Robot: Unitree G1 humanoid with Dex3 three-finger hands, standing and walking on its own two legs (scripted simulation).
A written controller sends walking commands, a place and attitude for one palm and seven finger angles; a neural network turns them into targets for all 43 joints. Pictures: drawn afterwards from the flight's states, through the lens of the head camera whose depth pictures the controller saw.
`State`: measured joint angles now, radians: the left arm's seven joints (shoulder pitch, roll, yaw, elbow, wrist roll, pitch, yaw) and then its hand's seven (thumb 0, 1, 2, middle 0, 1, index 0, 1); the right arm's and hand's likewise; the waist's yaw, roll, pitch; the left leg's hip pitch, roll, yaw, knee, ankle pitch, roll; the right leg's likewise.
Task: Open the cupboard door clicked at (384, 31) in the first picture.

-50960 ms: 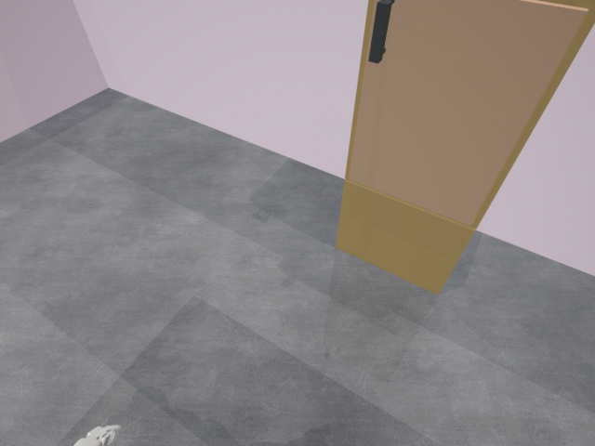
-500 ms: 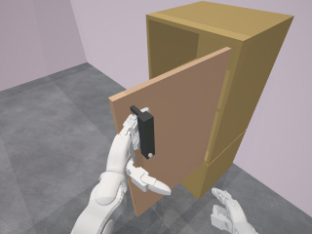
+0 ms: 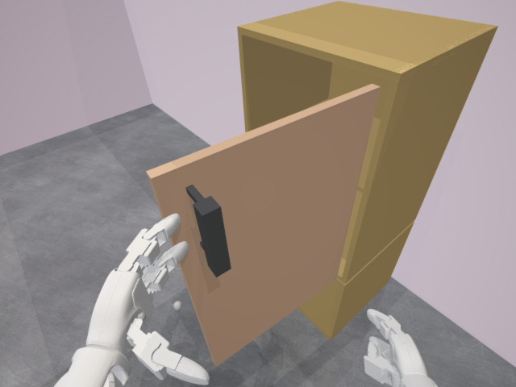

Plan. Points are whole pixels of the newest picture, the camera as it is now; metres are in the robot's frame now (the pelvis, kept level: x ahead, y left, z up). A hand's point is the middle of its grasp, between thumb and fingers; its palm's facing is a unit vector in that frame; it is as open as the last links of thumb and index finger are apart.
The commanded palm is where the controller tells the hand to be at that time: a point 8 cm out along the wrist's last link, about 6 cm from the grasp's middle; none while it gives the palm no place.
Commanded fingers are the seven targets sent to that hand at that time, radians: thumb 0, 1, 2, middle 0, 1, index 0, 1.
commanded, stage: slide the hand sideways off the handle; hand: left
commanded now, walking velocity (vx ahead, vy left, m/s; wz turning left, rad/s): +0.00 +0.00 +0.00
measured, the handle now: (206, 230) +0.28 +0.10 +0.16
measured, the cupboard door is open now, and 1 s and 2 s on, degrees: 85 85 85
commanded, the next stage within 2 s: draw the hand back to the body in 0.22 s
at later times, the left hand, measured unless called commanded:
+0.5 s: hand (125, 320) +0.16 +0.17 +0.14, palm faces +0.01 -1.00 -0.08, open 16.3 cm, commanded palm +0.11 +0.22 +0.16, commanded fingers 0.00 -0.50 0.30 -0.15 -0.30 -0.15 -0.30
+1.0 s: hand (72, 311) +0.16 +0.23 +0.15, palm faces +0.24 -0.93 -0.26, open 15.1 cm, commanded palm +0.11 +0.28 +0.17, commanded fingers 0.00 0.03 0.52 -0.17 -0.30 -0.17 -0.30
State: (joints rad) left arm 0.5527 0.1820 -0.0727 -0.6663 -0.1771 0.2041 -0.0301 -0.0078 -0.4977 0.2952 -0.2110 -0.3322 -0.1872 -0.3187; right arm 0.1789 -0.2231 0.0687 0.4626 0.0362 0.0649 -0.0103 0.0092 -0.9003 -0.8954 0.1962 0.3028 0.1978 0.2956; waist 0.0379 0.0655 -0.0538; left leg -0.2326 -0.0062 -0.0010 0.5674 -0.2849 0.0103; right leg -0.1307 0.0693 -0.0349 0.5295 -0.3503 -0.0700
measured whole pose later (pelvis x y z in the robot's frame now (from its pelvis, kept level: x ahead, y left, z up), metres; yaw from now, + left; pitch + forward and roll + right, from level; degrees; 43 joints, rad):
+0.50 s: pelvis +0.00 +0.00 +0.00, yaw +1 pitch -2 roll -1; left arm 0.59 0.25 0.15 -0.57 -0.31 0.06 -0.21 -0.01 -0.50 0.30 -0.15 -0.30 -0.16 -0.30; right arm 0.23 -0.25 0.04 0.53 0.06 -0.15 -0.07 0.01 -0.90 -0.90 0.20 0.30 0.20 0.30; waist 0.05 0.08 -0.06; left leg -0.30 0.00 -0.03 0.64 -0.31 0.01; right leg -0.17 0.08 -0.07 0.56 -0.36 -0.07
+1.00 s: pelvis -0.02 +0.04 +0.00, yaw +1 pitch -3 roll -2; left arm 0.56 0.29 0.15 -0.59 -0.11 0.01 0.04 -0.01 -0.28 0.39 -0.16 -0.30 -0.16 -0.30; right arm 0.20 -0.21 0.08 0.54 0.02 -0.15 -0.07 0.01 -0.90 -0.90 0.20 0.30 0.20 0.30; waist 0.06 0.05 0.00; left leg -0.25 -0.03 0.00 0.55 -0.25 0.05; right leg -0.13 0.04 -0.04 0.48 -0.30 -0.03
